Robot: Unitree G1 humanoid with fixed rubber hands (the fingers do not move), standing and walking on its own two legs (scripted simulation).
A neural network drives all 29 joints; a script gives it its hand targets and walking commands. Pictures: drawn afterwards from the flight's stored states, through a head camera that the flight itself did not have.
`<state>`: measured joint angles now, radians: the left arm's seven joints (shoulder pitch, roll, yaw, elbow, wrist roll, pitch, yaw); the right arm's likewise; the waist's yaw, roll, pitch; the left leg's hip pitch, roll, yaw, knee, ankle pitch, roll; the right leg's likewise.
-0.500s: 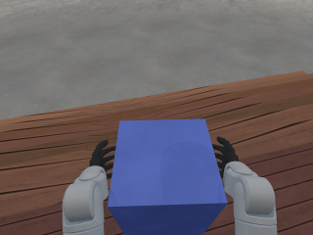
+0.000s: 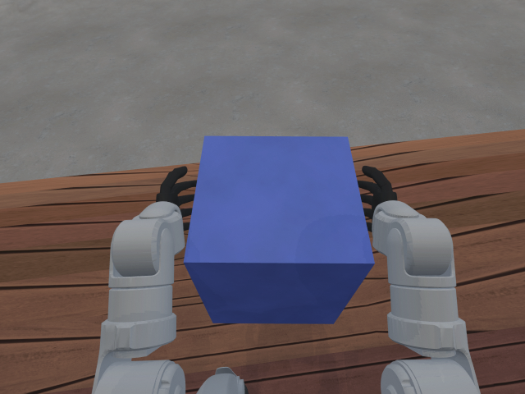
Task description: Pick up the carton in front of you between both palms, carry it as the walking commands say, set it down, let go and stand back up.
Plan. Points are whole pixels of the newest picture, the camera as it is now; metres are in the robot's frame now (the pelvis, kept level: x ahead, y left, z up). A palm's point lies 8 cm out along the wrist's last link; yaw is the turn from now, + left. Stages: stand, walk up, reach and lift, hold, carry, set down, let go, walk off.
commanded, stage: carry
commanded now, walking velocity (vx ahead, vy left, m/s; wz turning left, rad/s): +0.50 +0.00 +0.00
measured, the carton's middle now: (274, 238) +0.36 +0.02 +0.05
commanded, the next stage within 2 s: none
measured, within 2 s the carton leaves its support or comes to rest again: neither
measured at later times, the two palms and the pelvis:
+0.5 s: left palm (212, 97) +0.69 +0.15 +0.10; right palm (353, 95) +0.68 -0.15 +0.10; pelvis +0.32 +0.02 -0.02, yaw +0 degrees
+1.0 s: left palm (250, 107) +1.00 +0.10 -0.13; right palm (339, 105) +1.02 -0.20 -0.14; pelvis +0.66 -0.07 -0.20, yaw +0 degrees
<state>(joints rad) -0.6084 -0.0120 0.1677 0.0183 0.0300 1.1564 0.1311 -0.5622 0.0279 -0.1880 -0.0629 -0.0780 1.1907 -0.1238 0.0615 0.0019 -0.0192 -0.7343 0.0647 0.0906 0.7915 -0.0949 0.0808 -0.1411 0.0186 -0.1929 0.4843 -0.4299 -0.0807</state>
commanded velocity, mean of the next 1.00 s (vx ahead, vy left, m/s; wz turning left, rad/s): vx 0.50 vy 0.00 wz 0.00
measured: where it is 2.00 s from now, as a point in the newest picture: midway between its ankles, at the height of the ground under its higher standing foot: (300, 210)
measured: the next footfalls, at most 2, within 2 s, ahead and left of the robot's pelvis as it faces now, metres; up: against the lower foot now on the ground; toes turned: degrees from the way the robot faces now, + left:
left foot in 0.10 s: +0.26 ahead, +0.08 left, +0.00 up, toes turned +5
right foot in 0.68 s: +0.63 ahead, -0.07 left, -0.14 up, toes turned -2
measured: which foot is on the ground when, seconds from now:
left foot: up 0.00-0.08, down 0.10-0.70, up 0.72-1.00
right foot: down 0.00-0.10, up 0.12-0.66, down 0.68-1.00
